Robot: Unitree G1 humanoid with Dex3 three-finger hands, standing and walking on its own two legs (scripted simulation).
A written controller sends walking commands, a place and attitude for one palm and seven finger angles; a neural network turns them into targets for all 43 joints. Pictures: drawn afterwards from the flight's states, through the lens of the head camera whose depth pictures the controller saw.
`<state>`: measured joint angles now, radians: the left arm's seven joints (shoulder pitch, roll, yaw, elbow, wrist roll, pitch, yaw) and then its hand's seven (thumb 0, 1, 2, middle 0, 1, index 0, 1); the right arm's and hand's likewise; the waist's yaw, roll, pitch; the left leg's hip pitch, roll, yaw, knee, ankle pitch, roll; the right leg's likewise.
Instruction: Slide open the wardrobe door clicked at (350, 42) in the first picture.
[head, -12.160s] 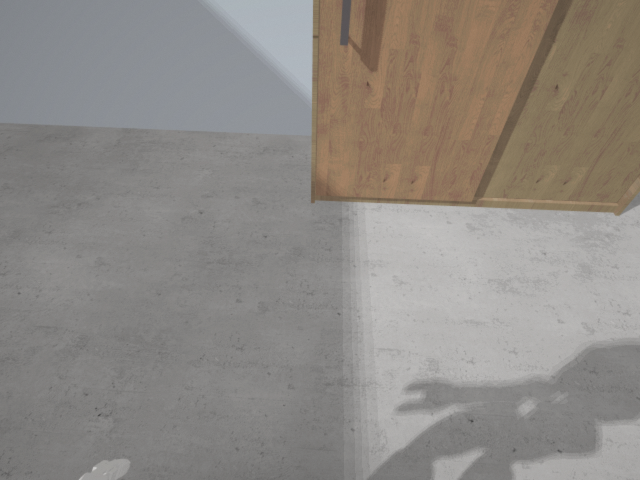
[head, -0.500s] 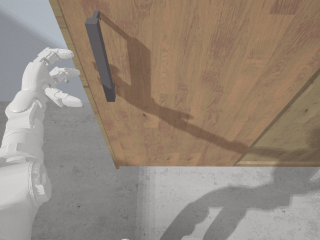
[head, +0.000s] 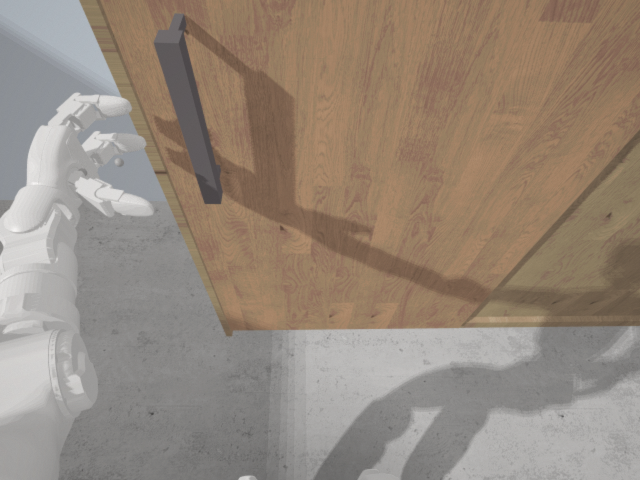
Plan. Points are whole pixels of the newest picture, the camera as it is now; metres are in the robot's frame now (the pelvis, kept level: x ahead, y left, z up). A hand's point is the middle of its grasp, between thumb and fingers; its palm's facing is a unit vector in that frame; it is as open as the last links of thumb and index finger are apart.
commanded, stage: move the hooked fingers beside the handle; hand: left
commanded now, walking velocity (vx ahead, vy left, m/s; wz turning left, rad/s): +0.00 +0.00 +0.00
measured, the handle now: (198, 122) +0.54 +0.15 +0.13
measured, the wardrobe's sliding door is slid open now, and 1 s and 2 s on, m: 0.00 0.00 0.00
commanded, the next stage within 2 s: feel for the door with the fingertips in 0.42 s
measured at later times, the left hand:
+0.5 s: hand (123, 155) +0.48 +0.23 +0.13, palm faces -0.02 -1.00 -0.02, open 14.0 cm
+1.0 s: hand (163, 156) +0.47 +0.18 +0.13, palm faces +0.00 -1.00 -0.02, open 14.0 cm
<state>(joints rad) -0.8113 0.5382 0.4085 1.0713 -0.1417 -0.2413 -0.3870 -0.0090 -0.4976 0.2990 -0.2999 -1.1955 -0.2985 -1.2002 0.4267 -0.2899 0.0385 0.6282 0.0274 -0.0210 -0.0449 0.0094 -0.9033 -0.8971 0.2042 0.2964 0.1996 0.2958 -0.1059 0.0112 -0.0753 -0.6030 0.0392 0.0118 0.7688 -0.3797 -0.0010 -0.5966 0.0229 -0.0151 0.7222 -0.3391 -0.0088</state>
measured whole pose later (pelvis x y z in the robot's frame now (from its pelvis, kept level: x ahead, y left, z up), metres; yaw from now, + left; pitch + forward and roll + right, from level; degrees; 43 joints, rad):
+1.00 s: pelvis +0.00 +0.00 +0.00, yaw +0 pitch +12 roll -1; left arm -0.86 0.44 0.35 1.09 -0.10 -0.22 -0.25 -0.01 -0.50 0.30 -0.30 -1.20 -0.30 -1.20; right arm 0.39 -0.27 0.05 0.62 0.02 -0.03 -0.03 0.01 -0.90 -0.90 0.20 0.30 0.20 0.30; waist -0.11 0.02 -0.09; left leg -0.59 0.03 0.01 0.77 -0.38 0.00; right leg -0.59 0.02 -0.02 0.74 -0.34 -0.01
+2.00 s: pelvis +0.00 +0.00 +0.00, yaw +0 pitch +13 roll -1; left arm -0.89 0.40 0.32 1.10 -0.10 -0.24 -0.22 -0.01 -0.50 0.30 -0.30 -1.20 -0.30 -1.20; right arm 0.41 -0.27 0.04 0.64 0.01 -0.04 -0.02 0.01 -0.90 -0.90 0.20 0.30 0.20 0.30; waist -0.12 0.03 -0.10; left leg -0.63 0.03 0.01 0.79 -0.39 0.00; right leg -0.63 0.01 -0.02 0.75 -0.35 0.00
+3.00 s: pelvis -0.01 +0.00 +0.00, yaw +0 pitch +11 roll -1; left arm -0.87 0.33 0.28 1.08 -0.11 -0.26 -0.14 -0.01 -0.50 0.30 -0.27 -1.18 -0.26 -1.18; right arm 0.40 -0.27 0.02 0.66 0.01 -0.05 -0.02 0.01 -0.90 -0.90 0.20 0.30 0.20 0.30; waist -0.11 0.03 -0.09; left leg -0.58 0.03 0.02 0.75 -0.36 0.00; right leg -0.58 0.01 -0.01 0.72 -0.33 -0.01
